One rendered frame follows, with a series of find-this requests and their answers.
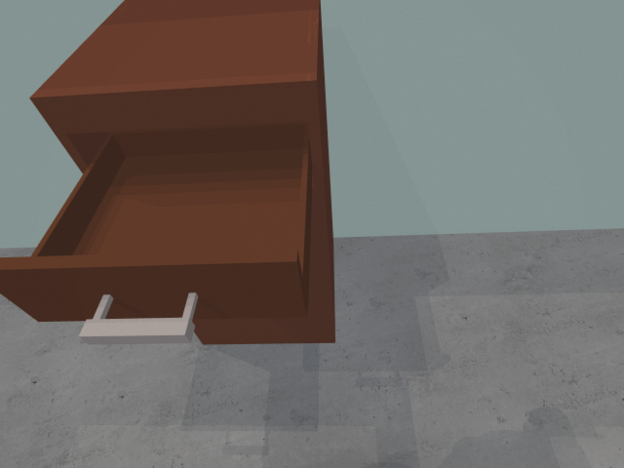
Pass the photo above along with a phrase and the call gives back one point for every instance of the handle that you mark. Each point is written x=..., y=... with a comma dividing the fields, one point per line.
x=139, y=331

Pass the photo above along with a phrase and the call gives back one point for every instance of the cabinet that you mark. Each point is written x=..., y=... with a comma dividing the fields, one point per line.
x=165, y=64

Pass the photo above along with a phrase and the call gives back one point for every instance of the drawer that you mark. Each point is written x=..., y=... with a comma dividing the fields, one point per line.
x=220, y=211

